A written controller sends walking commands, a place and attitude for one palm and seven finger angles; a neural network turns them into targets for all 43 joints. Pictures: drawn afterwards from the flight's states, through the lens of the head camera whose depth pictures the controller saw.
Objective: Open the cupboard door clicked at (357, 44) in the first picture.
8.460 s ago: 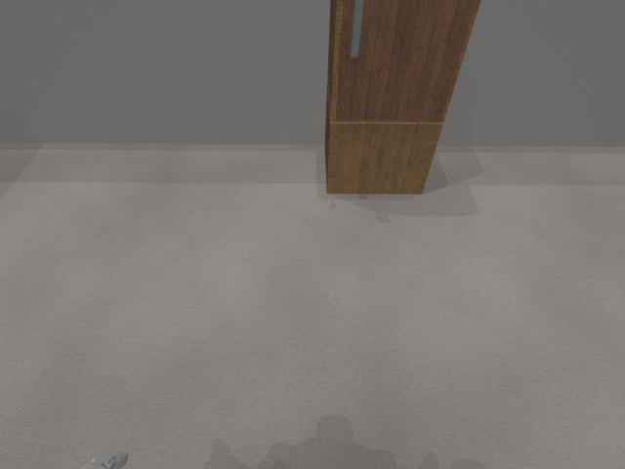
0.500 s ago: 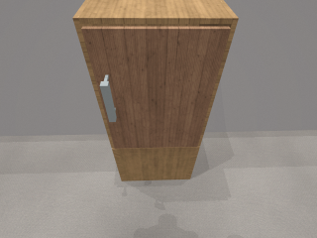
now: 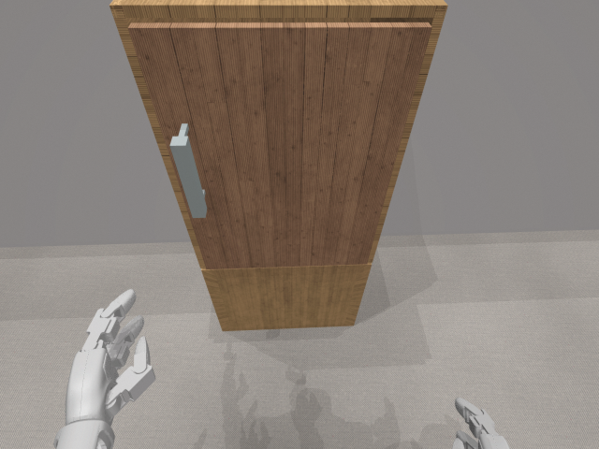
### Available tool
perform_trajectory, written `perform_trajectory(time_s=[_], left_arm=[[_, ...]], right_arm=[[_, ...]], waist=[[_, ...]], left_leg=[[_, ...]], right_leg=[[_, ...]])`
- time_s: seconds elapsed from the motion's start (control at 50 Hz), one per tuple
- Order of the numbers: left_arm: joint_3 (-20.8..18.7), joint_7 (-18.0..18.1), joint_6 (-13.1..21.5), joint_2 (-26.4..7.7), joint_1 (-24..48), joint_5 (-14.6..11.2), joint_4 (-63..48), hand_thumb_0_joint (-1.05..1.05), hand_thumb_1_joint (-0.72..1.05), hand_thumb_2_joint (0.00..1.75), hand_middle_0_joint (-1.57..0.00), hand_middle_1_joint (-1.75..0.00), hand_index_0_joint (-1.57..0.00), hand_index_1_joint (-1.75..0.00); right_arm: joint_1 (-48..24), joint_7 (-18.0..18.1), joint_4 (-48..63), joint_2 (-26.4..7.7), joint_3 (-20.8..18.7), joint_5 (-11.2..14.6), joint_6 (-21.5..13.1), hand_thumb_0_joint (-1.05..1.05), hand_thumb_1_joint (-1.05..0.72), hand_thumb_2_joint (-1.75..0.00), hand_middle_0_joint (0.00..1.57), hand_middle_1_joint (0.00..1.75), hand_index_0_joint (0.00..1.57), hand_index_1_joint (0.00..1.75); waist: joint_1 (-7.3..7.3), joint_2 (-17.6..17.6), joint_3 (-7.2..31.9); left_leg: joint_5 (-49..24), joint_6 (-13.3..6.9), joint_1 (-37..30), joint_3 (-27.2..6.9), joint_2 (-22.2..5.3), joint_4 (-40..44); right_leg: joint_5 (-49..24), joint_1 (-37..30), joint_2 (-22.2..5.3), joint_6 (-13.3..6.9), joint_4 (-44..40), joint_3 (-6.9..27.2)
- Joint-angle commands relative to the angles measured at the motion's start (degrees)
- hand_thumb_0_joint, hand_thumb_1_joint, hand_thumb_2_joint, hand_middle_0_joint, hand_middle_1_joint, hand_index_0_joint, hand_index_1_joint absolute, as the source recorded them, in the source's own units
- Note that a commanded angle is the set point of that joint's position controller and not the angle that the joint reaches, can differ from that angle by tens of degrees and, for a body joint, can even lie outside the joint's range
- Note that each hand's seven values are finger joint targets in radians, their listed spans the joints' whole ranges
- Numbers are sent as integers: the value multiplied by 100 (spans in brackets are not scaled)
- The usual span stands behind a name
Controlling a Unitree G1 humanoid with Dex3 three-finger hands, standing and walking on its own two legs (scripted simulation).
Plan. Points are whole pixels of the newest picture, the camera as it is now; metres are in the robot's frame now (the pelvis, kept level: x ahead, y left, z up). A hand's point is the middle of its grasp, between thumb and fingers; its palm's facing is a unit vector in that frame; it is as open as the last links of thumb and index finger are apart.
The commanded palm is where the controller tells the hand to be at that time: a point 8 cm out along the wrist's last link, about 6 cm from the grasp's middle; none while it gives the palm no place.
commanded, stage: raise the hand with hooked fingers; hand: left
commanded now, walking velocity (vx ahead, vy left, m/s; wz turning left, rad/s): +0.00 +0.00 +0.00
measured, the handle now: (192, 172) +0.56 +0.22 +0.04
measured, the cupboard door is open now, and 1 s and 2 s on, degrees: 0 0 0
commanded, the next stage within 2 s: move the hooked fingers beside the handle in 1.88 s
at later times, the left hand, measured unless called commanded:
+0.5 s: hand (142, 379) +0.21 +0.21 -0.01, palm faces +0.04 -1.00 -0.05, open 10.3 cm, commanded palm +0.17 +0.27 +0.00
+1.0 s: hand (107, 342) +0.25 +0.26 +0.03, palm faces +0.09 -1.00 -0.04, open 13.2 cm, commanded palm +0.22 +0.31 +0.04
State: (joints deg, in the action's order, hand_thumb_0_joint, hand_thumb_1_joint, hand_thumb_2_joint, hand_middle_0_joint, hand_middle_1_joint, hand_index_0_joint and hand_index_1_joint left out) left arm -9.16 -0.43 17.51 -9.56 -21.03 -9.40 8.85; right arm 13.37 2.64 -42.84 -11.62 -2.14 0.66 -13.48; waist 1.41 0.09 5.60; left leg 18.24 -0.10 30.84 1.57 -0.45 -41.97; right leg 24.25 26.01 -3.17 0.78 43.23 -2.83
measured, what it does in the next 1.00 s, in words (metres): stands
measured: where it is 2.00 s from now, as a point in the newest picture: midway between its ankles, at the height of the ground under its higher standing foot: outside the picture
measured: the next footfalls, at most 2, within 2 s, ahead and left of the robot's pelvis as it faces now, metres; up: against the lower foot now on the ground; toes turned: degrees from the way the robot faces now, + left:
none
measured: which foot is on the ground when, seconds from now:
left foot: down 0.00-1.00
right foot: down 0.00-1.00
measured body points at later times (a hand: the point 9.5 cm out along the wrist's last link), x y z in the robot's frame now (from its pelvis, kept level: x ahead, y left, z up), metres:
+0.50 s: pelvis -0.02 -0.03 -0.06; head +0.04 -0.03 +0.39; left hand +0.21 +0.26 +0.00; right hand +0.14 -0.26 -0.15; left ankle +0.03 +0.12 -0.71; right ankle -0.03 -0.13 -0.71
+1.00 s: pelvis -0.01 +0.00 -0.03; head +0.04 +0.02 +0.42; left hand +0.24 +0.31 +0.03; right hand +0.16 -0.24 -0.10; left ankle +0.03 +0.12 -0.71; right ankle -0.03 -0.13 -0.71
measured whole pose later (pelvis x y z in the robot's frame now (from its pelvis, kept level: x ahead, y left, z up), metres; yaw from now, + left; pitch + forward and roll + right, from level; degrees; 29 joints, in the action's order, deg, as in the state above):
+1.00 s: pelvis -0.01 +0.00 -0.03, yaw +0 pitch +12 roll -2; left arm -20.7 -20.7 18.8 -18.8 -8.8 -19.6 12.6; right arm 14.2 4.5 -32.0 -14.4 1.1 2.1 -11.7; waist 0.2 -0.7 6.2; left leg 23.4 -0.3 44.5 -0.5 -2.5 -56.0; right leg 27.8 37.5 -1.1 0.7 53.5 -4.1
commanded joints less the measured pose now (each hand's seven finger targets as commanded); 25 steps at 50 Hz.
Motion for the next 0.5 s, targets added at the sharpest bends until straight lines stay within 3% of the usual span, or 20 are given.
perform_trajectory(time_s=[0.0,0.02,0.06,0.08,0.12,0.14,0.16,0.2,0.22,0.26,0.28,0.32,0.34,0.42,0.48], left_arm=[[-724,-1517,1864,-412,-1391,-522,389,0,62,78,-22,-48,-22,-48],[-1129,-1848,1977,-794,-1427,-650,501,0,60,77,-22,-50,-22,-50],[-1206,-2197,1718,-927,-1090,-986,-197,0,55,75,-22,-53,-22,-53],[-1302,-2243,1528,-1043,-756,-1130,-522,0,53,74,-23,-54,-23,-54],[-1521,-2147,1347,-1346,103,-1260,-1239,0,48,72,-23,-57,-23,-57],[-1484,-2057,1373,-1355,300,-1223,-1616,0,46,71,-23,-58,-23,-58],[-1392,-1952,1449,-1356,555,-1163,-2005,0,43,70,-23,-60,-23,-60],[-1219,-1800,1619,-1393,963,-1002,-2442,0,39,68,-24,-63,-24,-63],[-1077,-1818,1634,-1430,1231,-980,-2500,0,36,67,-24,-64,-24,-64],[-1025,-1952,1564,-1441,1153,-970,-2155,0,32,65,-24,-68,-24,-68],[-1087,-2053,1461,-1505,1130,-1017,-1910,0,29,64,-24,-69,-24,-69],[-1326,-2257,1124,-1730,988,-1129,-1420,0,25,62,-25,-72,-25,-72],[-1437,-2320,945,-1806,892,-1176,-1365,0,22,61,-25,-74,-25,-74],[-1993,-2304,302,-1967,463,-1426,-713,0,13,57,-25,-80,-25,-80],[-1969,-2153,429,-1851,527,-1408,-887,0,6,54,-26,-84,-26,-84]], right_arm=[[-824,-198,1291,-842,-462,-43,-314,0,-90,-90,20,30,20,30],[-747,-245,1443,-873,-503,15,-304,0,-90,-90,20,30,20,30],[-913,-195,1935,-944,-482,78,-259,0,-90,-90,20,30,20,30],[-877,-127,2056,-938,-459,108,-242,0,-90,-90,20,30,20,30],[-657,-11,2095,-917,-411,103,-219,0,-90,-90,20,30,20,30],[-560,36,2089,-872,-395,102,-212,0,-90,-90,20,30,20,30],[-453,82,2028,-838,-366,87,-234,0,-90,-90,20,30,20,30],[-337,187,1869,-820,-316,44,-263,0,-90,-90,20,30,20,30],[-271,234,1804,-865,-271,22,-276,0,-90,-90,20,30,20,30],[-251,302,1631,-882,-239,42,-317,0,-90,-90,20,30,20,30],[-272,327,1581,-912,-215,65,-329,0,-90,-90,20,30,20,30],[-321,362,1565,-950,-167,106,-324,0,-90,-90,20,30,20,30],[-328,366,1599,-949,-152,129,-313,0,-90,-90,20,30,20,30],[-406,350,1683,-870,-131,153,-188,0,-90,-90,20,30,20,30],[-301,286,1695,-862,-147,131,-189,0,-90,-90,20,30,20,30]], waist=[[-549,556,494],[-661,144,698],[-650,-21,1286],[-583,-16,1515],[-377,-7,1596],[-326,-329,1629],[-188,-431,1611],[-11,-550,1577],[136,-387,1449],[173,-497,1345],[168,-454,1239],[26,-437,1246],[-77,-455,1443],[-338,76,1515],[-322,78,1559]], left_leg=[[-750,133,928,-77,90,-1049],[-836,118,987,-40,112,-1245],[-615,24,1053,97,166,-1402],[-488,-18,1107,113,181,-1511],[-338,-51,1270,-28,122,-1747],[-272,-80,1216,-37,72,-1801],[-310,-117,1128,-66,27,-1880],[-377,-155,1054,-133,-43,-1969],[-321,-181,1143,-204,-74,-2063],[-216,-176,1223,-242,-99,-2085],[-164,-169,1323,-251,-100,-2077],[-194,-169,1416,-280,-95,-2009],[-266,-167,1355,-260,-86,-1916],[-476,-130,1416,-287,-45,-1683],[-607,-123,1191,-284,-33,-1458]], right_leg=[[-1049,1456,394,-255,953,-295],[-1220,1362,355,-305,1113,-122],[-999,1259,335,-235,1120,56],[-825,1241,319,-172,1030,212],[-543,1396,344,-95,967,457],[-362,1460,323,-89,880,582],[-418,1521,319,-84,852,608],[-518,1684,368,-110,901,570],[-500,1851,414,-107,946,559],[-361,1947,409,-116,899,561],[-295,1905,395,-100,832,594],[-246,1666,379,-101,724,679],[-327,1433,328,-82,670,698],[-873,745,188,98,446,818],[-1127,775,186,117,479,628]])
